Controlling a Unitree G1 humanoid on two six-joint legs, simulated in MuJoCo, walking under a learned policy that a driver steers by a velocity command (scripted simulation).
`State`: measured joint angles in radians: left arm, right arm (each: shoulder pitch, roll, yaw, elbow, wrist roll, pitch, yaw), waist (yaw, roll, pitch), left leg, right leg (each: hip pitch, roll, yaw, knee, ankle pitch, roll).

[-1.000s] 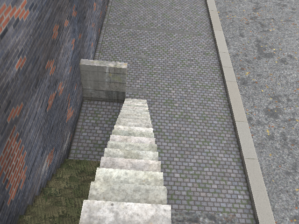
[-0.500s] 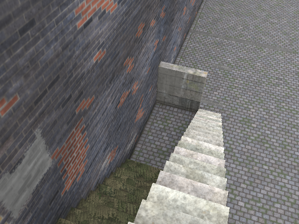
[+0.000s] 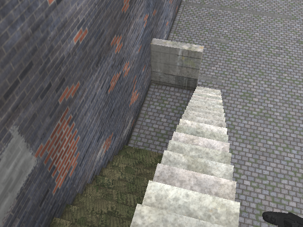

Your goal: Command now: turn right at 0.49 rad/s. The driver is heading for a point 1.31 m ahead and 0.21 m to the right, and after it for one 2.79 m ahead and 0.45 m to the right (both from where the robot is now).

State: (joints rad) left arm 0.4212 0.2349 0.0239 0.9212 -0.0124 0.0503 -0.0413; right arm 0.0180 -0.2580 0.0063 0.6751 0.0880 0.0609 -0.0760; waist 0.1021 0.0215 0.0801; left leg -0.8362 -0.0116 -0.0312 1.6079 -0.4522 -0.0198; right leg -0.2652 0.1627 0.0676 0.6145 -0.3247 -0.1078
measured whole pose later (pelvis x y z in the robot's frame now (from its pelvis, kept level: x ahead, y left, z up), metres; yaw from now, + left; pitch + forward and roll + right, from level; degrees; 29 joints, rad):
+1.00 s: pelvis +0.04 +0.03 +0.02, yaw -22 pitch -2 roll +0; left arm 0.07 0.22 -0.04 0.69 -0.01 0.10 -0.02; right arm 0.24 -0.22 0.07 0.76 0.01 0.00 0.06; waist -0.04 0.01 0.03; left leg -0.07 0.04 0.10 0.35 -0.24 -0.02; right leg -0.15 0.07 0.01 0.36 -0.17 -0.07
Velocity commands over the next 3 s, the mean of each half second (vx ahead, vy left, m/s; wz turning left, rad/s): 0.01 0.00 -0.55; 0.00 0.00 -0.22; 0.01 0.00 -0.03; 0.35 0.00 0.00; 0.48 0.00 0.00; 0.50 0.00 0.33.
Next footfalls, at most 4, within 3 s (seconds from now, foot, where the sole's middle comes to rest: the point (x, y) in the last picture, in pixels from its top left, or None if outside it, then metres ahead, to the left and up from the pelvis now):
0.22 left None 0.10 0.14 -0.76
0.50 right None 0.07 -0.06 -0.76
2.20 left None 0.31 0.06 -0.96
2.60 right None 0.39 -0.25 -0.96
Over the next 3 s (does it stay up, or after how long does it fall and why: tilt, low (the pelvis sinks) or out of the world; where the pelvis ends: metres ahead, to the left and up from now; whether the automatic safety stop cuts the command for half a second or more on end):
stays up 0.52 -0.16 -0.29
